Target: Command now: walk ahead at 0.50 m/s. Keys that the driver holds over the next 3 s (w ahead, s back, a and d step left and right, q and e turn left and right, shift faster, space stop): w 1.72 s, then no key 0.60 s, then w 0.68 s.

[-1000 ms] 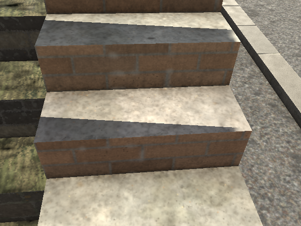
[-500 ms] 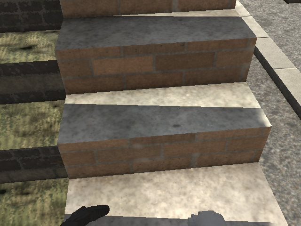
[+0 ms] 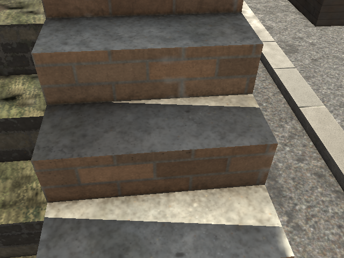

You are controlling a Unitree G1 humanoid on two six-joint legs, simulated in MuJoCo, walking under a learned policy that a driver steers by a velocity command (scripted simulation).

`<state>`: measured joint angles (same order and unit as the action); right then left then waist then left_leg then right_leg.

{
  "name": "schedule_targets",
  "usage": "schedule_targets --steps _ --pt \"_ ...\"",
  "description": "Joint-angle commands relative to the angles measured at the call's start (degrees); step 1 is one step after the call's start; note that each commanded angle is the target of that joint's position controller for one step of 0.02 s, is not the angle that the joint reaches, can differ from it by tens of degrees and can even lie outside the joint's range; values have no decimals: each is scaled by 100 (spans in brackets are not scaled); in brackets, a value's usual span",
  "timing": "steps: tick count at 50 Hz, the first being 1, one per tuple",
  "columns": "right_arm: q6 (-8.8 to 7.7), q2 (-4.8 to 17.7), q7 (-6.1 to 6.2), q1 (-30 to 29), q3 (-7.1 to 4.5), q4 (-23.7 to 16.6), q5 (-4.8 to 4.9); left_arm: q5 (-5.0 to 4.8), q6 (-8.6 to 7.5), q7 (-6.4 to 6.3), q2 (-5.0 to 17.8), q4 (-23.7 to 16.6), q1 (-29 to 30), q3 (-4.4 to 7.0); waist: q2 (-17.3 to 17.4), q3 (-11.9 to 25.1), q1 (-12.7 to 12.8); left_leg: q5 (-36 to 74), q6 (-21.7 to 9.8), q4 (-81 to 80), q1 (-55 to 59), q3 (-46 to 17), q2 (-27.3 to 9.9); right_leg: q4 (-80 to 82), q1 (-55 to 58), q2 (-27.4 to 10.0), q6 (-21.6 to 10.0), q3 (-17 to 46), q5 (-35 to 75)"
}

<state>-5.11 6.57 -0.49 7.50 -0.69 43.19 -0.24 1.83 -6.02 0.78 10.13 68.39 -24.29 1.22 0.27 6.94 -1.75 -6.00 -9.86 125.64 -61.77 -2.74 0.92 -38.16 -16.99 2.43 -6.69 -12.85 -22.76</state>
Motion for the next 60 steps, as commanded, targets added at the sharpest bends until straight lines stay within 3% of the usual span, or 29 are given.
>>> schedule_targets --steps 1,4,7,9,10,12,14,15,16,17,19,21,24,31,33,34,36,37,38,39,40,42,43,44,47,51,56,58,60 --pt "203 -513 142 143 284 -140 101 -46 -278 130 -78 -33 -213 -179 -16 -1365 -101 -732 -84 1811 -2134 148 87 2430 133 -1718 -208 1985 905" --pt "227 -311 37 -1100 367 -873 56 -141 -219 141 -26 -55 -292 -225 81 -1464 -2 -683 -3 -67 -2081 805 -193 2824 19 -1295 339 1202 584" --pt "341 -284 -69 -1898 466 -1189 146 -266 -162 -89 82 19 -929 -178 -793 -971 419 -683 41 -1843 -811 1746 -353 3780 311 -1266 12 759 3067" --pt "314 -189 -69 -1049 460 -729 191 -454 -120 -227 -91 -147 -643 -225 -901 -300 -27 -1229 -248 -3539 1387 1930 -194 3343 708 -1038 -33 -68 7216" --pt "312 -106 -38 -580 458 -506 190 -577 -204 -312 182 -308 -665 -197 -1178 138 -223 -1545 -332 -3851 2237 2108 70 2884 832 -1325 -239 75 10283" --pt "322 210 -62 702 348 -92 269 -561 -305 -308 948 -484 -687 -25 -1603 1082 -848 -1920 -283 -5439 3335 1786 379 1287 2069 -1783 -623 464 11985" --pt "327 876 -99 1483 38 371 21 -309 -373 -103 1044 -722 -695 131 -1167 1549 -982 -1561 -359 -6969 5253 -115 -54 -1028 1200 -1525 -391 877 9480" --pt "498 1336 6 1767 -187 771 -15 -269 -261 126 330 -936 -688 98 402 1458 -722 -2617 -1001 -9083 5917 -3124 -1273 -3313 -1007 -232 -56 719 3250" --pt "605 1347 93 1465 -329 722 -20 -152 -218 252 355 -1296 264 205 72 1228 -987 -3586 -1380 -10900 5278 -5009 -1741 -7081 -1981 309 198 1507 1539" --pt "478 1129 79 870 -271 876 1 40 -260 271 25 -2063 1034 178 -26 418 -417 -4221 -1126 -11004 4702 -4526 -1823 -8528 -3120 85 106 1961 1751" --pt "171 237 56 838 -123 1708 -130 33 -232 51 -450 -2696 1633 -18 -464 -1202 143 -3332 -463 -10673 3606 -2784 -1816 -8976 -4303 -151 -259 2216 1736" --pt "49 -398 51 871 34 2079 -230 -69 -81 -10 -548 -2386 669 -128 -707 -1397 661 -2058 -105 -10632 3153 -1476 -1490 -8841 -4210 -96 -326 2204 1762" --pt "-252 10 -73 1015 52 2197 -185 -98 89 12 -720 -2559 1051 -306 -511 -1678 852 -991 51 -11093 3347 -406 -1465 -8401 -5047 -283 -301 1888 1488" --pt "-246 409 -85 2447 60 2592 -12 -141 294 -32 -638 -3956 3677 -450 260 -1363 -78 -339 281 -12074 4955 349 -1179 -7569 -6293 -740 -337 406 588" --pt "-209 324 107 2763 68 2617 144 -241 341 39 -615 -4054 3762 -516 1153 -1055 -239 2312 49 -12788 5106 793 -1093 -5744 -4623 -859 -401 -23 273" --pt "-203 197 170 2278 145 2287 243 -277 332 103 -610 -3770 3382 -533 739 -485 70 4830 96 -12356 4799 1376 -887 -4427 -2798 -457 -482 -417 89" --pt "-349 1116 280 2530 -45 2000 230 -355 370 57 -457 -3285 1897 -454 1282 933 672 9254 -172 -10926 5695 1145 -1461 -3812 -919 96 -477 -405 59" --pt "-418 1677 189 2406 -239 1901 231 -367 383 71 -91 -3006 1004 -287 1633 1404 1153 9622 -211 -9826 6479 987 -1535 -2731 -558 215 -444 -150 -117" --pt "-477 1840 69 2049 -359 1736 239 -263 327 78 250 -2689 313 -137 1525 1668 1477 9033 -189 -8532 6040 1012 -1375 -1938 508 136 -446 388 0" --pt "-520 1331 -97 2185 -350 1408 305 -54 356 -13 1062 -2194 -608 127 104 2182 1320 6002 180 -6349 3816 611 -692 -884 2264 -1296 -1101 3441 434" --pt "-419 1308 -242 1174 -439 1159 275 -58 564 -86 1491 -2145 -486 408 -628 2493 1618 402 460 -2778 3002 524 652 1933 1730 -2213 -1518 6377 -1247" --pt "-331 493 -160 86 -267 94 -219 -185 322 -38 914 -1817 1178 341 -290 872 568 549 280 -56 1490 -469 76 2187 68 -2157 -907 5480 -2584" --pt "-310 81 -113 -48 -111 -152 -257 -53 185 -47 401 -1319 1201 203 -51 -490 265 91 64 204 624 -479 -19 1963 -819 -2091 -647 4500 -2137" --pt "-223 -202 -39 226 8 -258 -192 65 143 -11 -224 -936 1054 37 196 -982 -25 -261 -18 167 439 -489 -108 1868 -1375 -1847 -402 3729 -1668" --pt "-48 -626 16 865 223 -49 21 99 -59 50 -580 -512 633 -120 231 -1335 -382 -78 -71 192 -108 -560 78 1788 -1535 -1653 -14 2282 -196" --pt "88 -570 270 306 284 -277 254 -13 -307 201 11 -373 111 -145 -194 -1229 -234 -635 43 1943 -1642 -46 264 2243 -551 -1851 -272 2071 570" --pt "284 -208 32 -1509 297 -1155 122 -28 -243 122 152 -497 -138 -175 -424 -1366 74 -265 156 -738 -1389 958 -245 3049 -530 -1540 39 1223 458" --pt "355 -332 -5 -1844 395 -1366 119 -81 -195 -89 384 -384 -733 -67 -835 -1027 323 -1031 -78 -1952 -404 1284 -576 4039 201 -1821 -269 1089 1751" --pt "347 -123 -28 -937 355 -975 222 -348 -103 -256 234 -710 -108 -129 -740 -438 -77 -1693 -282 -4138 1732 1582 -337 3601 431 -1406 -323 53 5671"
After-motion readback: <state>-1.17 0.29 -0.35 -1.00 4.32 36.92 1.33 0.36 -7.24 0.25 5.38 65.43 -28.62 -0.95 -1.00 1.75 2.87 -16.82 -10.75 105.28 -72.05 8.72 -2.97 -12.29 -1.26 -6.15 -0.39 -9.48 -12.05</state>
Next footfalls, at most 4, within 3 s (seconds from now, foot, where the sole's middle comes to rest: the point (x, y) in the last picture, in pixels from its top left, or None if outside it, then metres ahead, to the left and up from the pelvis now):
0.26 left None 0.27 0.09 -0.56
0.76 right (206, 219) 0.56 -0.09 -0.37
1.26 left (135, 125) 0.77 0.12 -0.18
1.80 right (190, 27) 1.06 -0.06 0.01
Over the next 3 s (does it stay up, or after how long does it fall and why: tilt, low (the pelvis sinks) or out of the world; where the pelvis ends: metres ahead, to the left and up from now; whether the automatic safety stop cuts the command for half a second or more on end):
stays up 1.20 0.10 0.89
